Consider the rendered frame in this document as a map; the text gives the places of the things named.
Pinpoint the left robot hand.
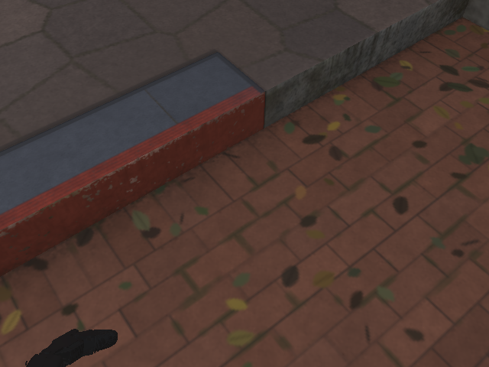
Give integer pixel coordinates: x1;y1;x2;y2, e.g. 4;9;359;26
25;329;118;367

